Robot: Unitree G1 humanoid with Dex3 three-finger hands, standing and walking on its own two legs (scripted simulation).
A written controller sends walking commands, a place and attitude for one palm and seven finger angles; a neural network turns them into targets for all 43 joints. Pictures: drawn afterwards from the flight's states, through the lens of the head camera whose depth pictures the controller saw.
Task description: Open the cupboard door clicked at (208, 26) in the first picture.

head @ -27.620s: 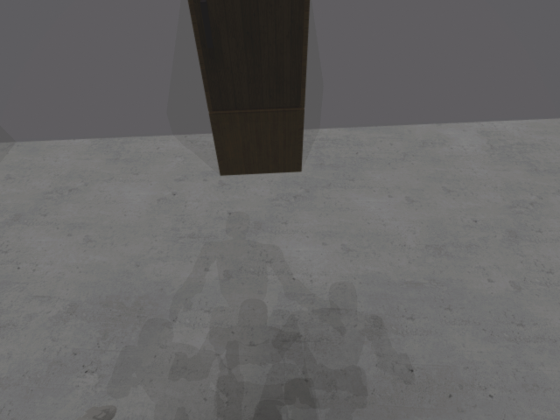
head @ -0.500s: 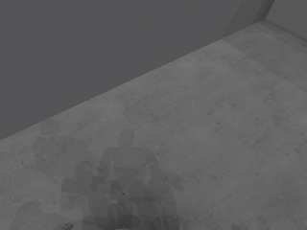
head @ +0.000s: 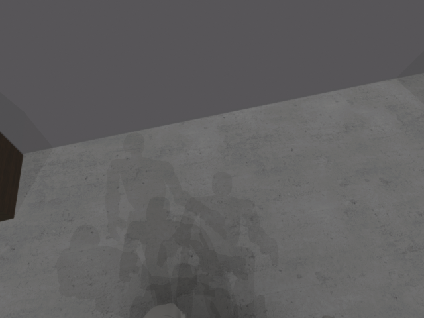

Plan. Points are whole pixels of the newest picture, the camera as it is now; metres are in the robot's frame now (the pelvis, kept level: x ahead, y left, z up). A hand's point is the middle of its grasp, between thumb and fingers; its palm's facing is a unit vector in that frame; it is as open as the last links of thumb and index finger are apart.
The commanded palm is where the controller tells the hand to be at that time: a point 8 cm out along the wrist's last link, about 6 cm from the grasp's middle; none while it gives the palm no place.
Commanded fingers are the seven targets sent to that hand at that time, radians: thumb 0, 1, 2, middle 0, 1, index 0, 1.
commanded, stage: turn to face it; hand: left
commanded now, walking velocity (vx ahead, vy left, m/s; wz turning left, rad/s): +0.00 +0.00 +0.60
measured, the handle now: out of the picture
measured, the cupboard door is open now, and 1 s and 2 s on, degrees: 48 48 48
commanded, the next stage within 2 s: take the last steps up to it in 1.80 s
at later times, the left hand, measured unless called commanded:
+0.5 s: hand out of the picture +0.08 +0.20 -0.15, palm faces +0.26 -0.92 -0.30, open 7.4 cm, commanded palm none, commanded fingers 0.00 0.90 0.90 -0.20 -0.30 -0.20 -0.30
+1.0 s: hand out of the picture -0.08 +0.19 -0.18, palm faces +0.59 -0.76 -0.26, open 7.4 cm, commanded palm none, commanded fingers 0.00 0.90 0.90 -0.20 -0.30 -0.20 -0.30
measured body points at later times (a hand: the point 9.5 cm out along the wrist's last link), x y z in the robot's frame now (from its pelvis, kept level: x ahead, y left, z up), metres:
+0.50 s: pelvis +0.01 -0.03 -0.01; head +0.07 -0.04 +0.44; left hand +0.07 +0.25 -0.13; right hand +0.14 -0.27 -0.16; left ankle -0.01 +0.11 -0.72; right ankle +0.04 -0.14 -0.74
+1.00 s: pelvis +0.01 -0.01 +0.00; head +0.04 +0.03 +0.44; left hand -0.11 +0.23 -0.16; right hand +0.27 -0.15 -0.13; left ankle -0.03 +0.07 -0.73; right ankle +0.06 -0.16 -0.66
